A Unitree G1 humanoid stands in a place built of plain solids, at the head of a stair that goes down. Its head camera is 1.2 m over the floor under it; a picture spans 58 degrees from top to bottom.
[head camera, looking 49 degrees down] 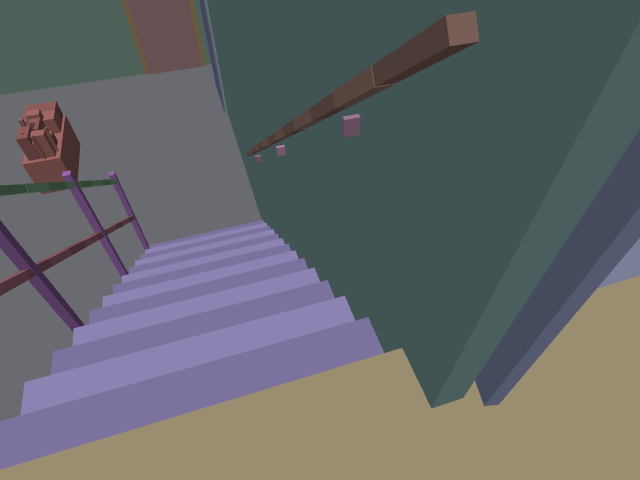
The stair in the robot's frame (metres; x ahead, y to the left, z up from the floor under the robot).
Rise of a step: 0.18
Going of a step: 0.23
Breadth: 1.28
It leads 18 degrees to the left of straight ahead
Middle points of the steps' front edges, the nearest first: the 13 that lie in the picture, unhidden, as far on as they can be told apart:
0.42 0.36 0.00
0.64 0.43 -0.18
0.85 0.50 -0.37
1.07 0.57 -0.55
1.29 0.64 -0.74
1.51 0.71 -0.92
1.72 0.77 -1.11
1.94 0.84 -1.29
2.16 0.91 -1.48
2.38 0.98 -1.66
2.60 1.05 -1.85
2.81 1.12 -2.03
3.03 1.19 -2.22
